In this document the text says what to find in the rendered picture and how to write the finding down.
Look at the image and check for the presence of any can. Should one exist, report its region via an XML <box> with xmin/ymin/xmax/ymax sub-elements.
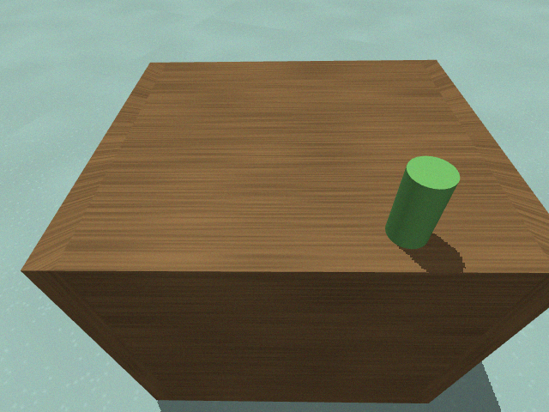
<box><xmin>385</xmin><ymin>156</ymin><xmax>460</xmax><ymax>249</ymax></box>

